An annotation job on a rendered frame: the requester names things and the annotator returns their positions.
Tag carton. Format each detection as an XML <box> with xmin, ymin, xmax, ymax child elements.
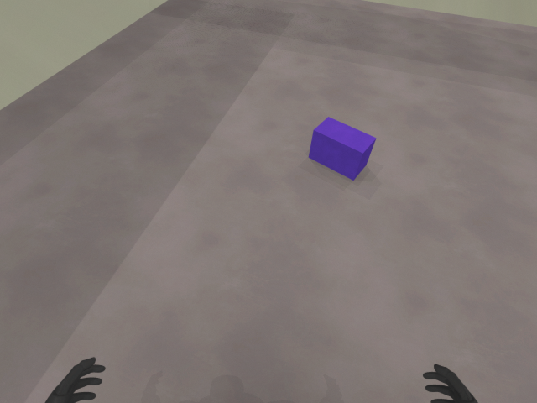
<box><xmin>309</xmin><ymin>117</ymin><xmax>376</xmax><ymax>181</ymax></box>

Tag robot right hand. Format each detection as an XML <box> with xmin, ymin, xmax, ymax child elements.
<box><xmin>423</xmin><ymin>364</ymin><xmax>478</xmax><ymax>403</ymax></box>

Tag robot left hand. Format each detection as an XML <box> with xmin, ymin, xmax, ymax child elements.
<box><xmin>45</xmin><ymin>357</ymin><xmax>106</xmax><ymax>403</ymax></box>

